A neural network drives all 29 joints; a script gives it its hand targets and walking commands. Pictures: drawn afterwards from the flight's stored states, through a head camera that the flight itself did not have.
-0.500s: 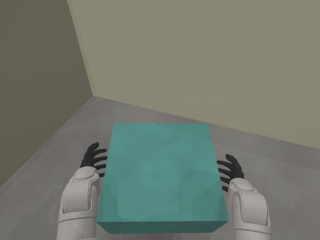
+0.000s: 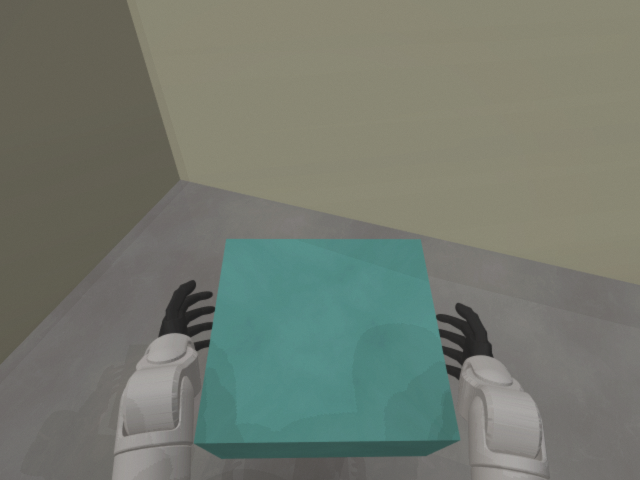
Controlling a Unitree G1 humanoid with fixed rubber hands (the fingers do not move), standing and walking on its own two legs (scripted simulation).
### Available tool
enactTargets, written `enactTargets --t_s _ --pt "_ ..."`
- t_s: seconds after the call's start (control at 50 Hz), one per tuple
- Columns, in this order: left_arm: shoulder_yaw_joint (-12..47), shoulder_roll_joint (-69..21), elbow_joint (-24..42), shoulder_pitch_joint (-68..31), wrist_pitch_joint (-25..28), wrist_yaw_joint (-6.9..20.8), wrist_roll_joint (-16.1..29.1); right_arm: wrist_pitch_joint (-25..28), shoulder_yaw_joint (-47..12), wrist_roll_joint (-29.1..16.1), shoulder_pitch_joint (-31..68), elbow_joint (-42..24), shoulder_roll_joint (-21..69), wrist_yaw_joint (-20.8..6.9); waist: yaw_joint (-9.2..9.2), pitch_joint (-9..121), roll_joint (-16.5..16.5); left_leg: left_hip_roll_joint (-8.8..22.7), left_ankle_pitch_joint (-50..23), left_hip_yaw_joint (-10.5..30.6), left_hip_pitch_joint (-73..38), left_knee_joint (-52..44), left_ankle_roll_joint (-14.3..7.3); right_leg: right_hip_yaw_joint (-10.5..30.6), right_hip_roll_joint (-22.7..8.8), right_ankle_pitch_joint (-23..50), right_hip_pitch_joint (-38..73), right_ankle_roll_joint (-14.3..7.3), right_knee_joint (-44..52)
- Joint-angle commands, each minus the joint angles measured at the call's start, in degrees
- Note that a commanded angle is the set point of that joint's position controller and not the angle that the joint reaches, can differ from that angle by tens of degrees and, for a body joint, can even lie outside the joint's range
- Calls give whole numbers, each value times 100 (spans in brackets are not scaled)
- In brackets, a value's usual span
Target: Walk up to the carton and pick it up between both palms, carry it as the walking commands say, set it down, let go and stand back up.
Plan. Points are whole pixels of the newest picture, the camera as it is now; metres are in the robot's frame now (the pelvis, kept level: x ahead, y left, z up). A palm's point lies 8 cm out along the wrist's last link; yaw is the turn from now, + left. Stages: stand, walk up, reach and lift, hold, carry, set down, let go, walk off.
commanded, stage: carry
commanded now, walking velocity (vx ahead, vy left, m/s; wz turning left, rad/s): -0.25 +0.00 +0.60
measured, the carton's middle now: (324, 345) +0.31 +0.01 -0.02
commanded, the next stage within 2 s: none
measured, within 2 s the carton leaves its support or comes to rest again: neither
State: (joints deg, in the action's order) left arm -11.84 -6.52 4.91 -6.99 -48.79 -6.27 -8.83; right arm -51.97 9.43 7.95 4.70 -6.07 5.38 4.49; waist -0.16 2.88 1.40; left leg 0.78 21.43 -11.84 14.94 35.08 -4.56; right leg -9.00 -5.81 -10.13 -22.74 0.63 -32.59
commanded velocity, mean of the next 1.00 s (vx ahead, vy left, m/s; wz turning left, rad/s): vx -0.25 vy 0.00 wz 0.60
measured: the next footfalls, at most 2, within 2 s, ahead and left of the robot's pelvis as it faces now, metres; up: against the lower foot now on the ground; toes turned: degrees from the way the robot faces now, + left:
right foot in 0.44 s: +0.01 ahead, -0.14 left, +0.00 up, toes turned +4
left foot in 0.80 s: -0.29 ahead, +0.04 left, +0.00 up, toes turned +29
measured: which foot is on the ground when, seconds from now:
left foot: down 0.00-0.46, up 0.48-0.78, down 0.80-1.00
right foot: down 0.00-0.28, up 0.30-0.42, down 0.44-0.80, up 0.82-1.00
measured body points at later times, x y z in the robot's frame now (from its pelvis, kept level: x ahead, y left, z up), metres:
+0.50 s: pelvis -0.11 -0.05 -0.02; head -0.05 -0.08 +0.42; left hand +0.14 +0.18 +0.05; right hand +0.20 -0.18 +0.01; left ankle -0.03 +0.06 -0.72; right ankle -0.03 -0.14 -0.73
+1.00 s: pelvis -0.31 -0.11 -0.01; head -0.29 -0.08 +0.44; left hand -0.17 +0.20 +0.03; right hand +0.01 -0.11 +0.03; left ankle -0.32 +0.02 -0.73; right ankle -0.19 -0.19 -0.66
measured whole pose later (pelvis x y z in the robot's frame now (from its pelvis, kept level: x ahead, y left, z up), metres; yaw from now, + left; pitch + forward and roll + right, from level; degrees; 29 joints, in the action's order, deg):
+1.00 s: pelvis -0.31 -0.11 -0.01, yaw +30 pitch +1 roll -1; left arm -12.7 -4.6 15.9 -8.2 -64.6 -7.2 -6.4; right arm -66.4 9.0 3.5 5.8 -16.1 7.3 9.5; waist -1.3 -0.8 -0.8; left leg -0.1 16.6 1.2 25.5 40.7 -0.4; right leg -3.9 -4.2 -23.9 -38.6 3.0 -65.8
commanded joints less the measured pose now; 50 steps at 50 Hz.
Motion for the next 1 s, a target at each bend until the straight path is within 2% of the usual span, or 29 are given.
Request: enactTargets --t_s 0.0,0.1,0.14,0.18,0.2,0.22,0.24,0.32,0.38,0.4,0.42,0.44,0.46,0.48,0.52,0.56,0.6,0.66,0.7,0.72,0.74,0.76,0.78,0.8,0.82,0.88,0.9,0.94,0.98 --pt "4771 -4922 1806 -2819 -1118 1829 2719 -775 -4719 -2761 3687 -2207 4738 -1675 113 1605 36 1164 -3985 1331 -79 -169 105 341 -496 1440 651 -157 -642" --pt "4310 -4668 717 -1639 -1684 1904 2404 -1328 -4621 -2588 2830 -1546 4482 -1749 135 1615 -149 1100 -4216 1409 301 437 -15 479 -790 2590 722 -325 -980" --pt "4457 -4938 1010 -2292 -1669 1942 2545 -1355 -4672 -2672 3221 -1729 4677 -1814 164 1584 102 1250 -4339 1764 322 322 -95 383 -697 1945 509 -371 -1202" --pt "4558 -5085 1353 -2816 -1671 1941 2659 -1340 -4649 -2808 3587 -1872 4831 -1862 176 1328 993 1561 -4256 2431 130 -271 -381 258 -323 -556 -220 -170 -1484" --pt "4555 -5143 1519 -3148 -1674 1942 2731 -1348 -4632 -2840 3771 -1968 4902 -1852 212 1137 1110 1758 -4515 2885 12 -625 -580 162 64 -1997 -648 -13 -1790" --pt "4549 -5194 1536 -3050 -1679 1951 2754 -1341 -4611 -2854 3777 -2053 4930 -1852 215 1130 1196 1906 -4279 3061 201 -845 -693 306 130 -2399 -646 25 -2009" --pt "4568 -5243 1718 -3343 -1655 1959 2800 -1342 -4631 -2841 3922 -2111 5014 -1823 204 1024 1027 1838 -3638 3089 470 -1054 -688 382 139 -2383 -564 47 -2233" --pt "4587 -5425 1713 -3123 -1648 1937 2843 -1291 -4632 -2937 4180 -2510 4975 -1763 119 1579 1207 1619 -1608 2826 810 -1243 -508 684 207 -1609 -138 10 -2304" --pt "4405 -5374 1602 -2678 -1646 1952 2789 -1318 -4715 -2891 4027 -2598 5037 -1687 5 1937 606 1318 -2194 2519 665 -708 -216 632 312 -968 844 -14 -622" --pt "4365 -5293 1552 -2403 -1638 1971 2736 -1318 -4701 -2849 3857 -2582 4965 -1652 -46 2218 -195 1052 -2073 2216 915 65 25 1242 -146 -394 1542 -170 326" --pt "4355 -5141 1690 -2481 -1609 1999 2727 -1347 -4731 -2870 3663 -2490 5090 -1662 -36 2375 -1964 321 -156 1255 1597 1489 445 2532 -1552 1529 2155 -653 1008" --pt "4461 -5176 1630 -2252 -1605 2042 2775 -1357 -4745 -2769 3571 -2482 4972 -1628 -46 2388 -2767 -141 1568 823 2066 3227 493 3042 -2556 3397 1970 -1345 977" --pt "4561 -5097 1807 -2432 -1533 2091 2856 -1270 -4811 -2841 3738 -2546 5062 -1602 -80 2550 -2344 197 1541 1295 1931 3971 404 2736 -2650 3540 1755 -1536 904" --pt "4606 -4999 1932 -2524 -1547 2072 2791 -1301 -4654 -2739 3483 -2311 5025 -1614 -77 2281 -1548 251 1211 1266 1903 4036 476 2236 -2277 3254 1610 -1441 781" --pt "4508 -5090 1805 -2436 -1584 2033 2681 -1289 -4666 -2776 3402 -2278 5086 -1656 19 2077 -1180 322 1135 1046 2039 3530 570 1576 -1812 3896 1689 -1084 468" --pt "4522 -5072 1851 -2352 -1623 1963 2653 -1287 -4727 -2831 3469 -2399 5047 -1643 10 2183 -1222 152 1093 710 1860 2795 656 1187 -1632 4391 1952 -924 164" --pt "4522 -4964 1748 -2226 -1696 1978 2607 -1333 -4704 -2797 3270 -2224 4944 -1655 -6 2149 -1322 -6 1091 470 1392 2319 714 967 -1703 3749 1726 -892 246" --pt "4458 -4854 1571 -2103 -1726 1973 2466 -1371 -4753 -2825 3330 -2102 4885 -1707 -62 2156 -1641 -308 1158 119 750 1375 701 962 -1794 1264 1393 -691 944" --pt "4466 -4908 1578 -2209 -1757 1976 2484 -1442 -4796 -2873 3438 -2043 4967 -1734 -15 1966 -1904 -289 687 106 359 416 583 591 -1742 -392 972 -355 1188" --pt "4356 -4920 1373 -2113 -1803 1942 2361 -1475 -4725 -2874 3518 -1953 4966 -1768 11 1733 -1356 -261 139 350 170 -454 546 313 -1573 -813 716 -82 888" --pt "4418 -4994 1269 -2330 -1808 1958 2424 -1456 -4721 -2926 3733 -1978 5017 -1813 97 1577 -661 266 109 1422 47 -1145 336 67 -1277 -1118 240 152 182" --pt "4329 -4975 1243 -2243 -1815 1952 2398 -1491 -4623 -2884 3445 -1720 4964 -1836 169 1221 1288 1850 -1009 3926 -142 -1660 -269 -253 -543 -1704 -1140 417 -1210" --pt "4276 -5115 1160 -2351 -1799 1965 2403 -1453 -4604 -2798 3439 -1771 4982 -1881 187 679 1538 2209 -2934 4309 -90 -1478 -671 294 -237 -2531 -2043 370 -2066" --pt "4176 -5252 958 -2333 -1764 1943 2343 -1484 -4620 -2838 3487 -1626 5182 -1907 156 567 899 2107 -3773 3550 28 -1314 -655 484 -286 -2366 -2070 286 -2947" --pt "4413 -5303 1318 -2787 -1704 1925 2535 -1391 -4528 -2819 3428 -1697 5027 -1928 161 1055 1374 1903 -4305 3140 16 -962 -662 812 -169 -2317 -1955 183 -3417" --pt "4772 -5509 1661 -3414 -1592 1950 2900 -1307 -4487 -2924 4055 -1907 4996 -1907 76 1218 957 1297 -2577 2334 781 -965 -419 752 63 -1301 -1252 240 -3910" --pt "4872 -5575 1796 -3612 -1570 1934 3016 -1249 -4453 -2944 4269 -2113 4975 -1851 38 1238 1325 1173 -2942 2068 480 -776 -313 783 113 -1286 -1317 244 -3549" --pt "4971 -5449 2009 -3419 -1512 1929 3075 -1141 -4402 -2909 3993 -2322 4992 -1782 78 1668 1234 1311 -3351 2377 -198 -694 -431 728 259 -1447 -1376 268 -3158" --pt "4979 -5373 1977 -3355 -1552 1939 3124 -1129 -4278 -2740 3691 -2316 4930 -1699 108 1829 1331 1432 -2904 3040 -347 -956 -449 779 425 -1724 -1070 266 -2601"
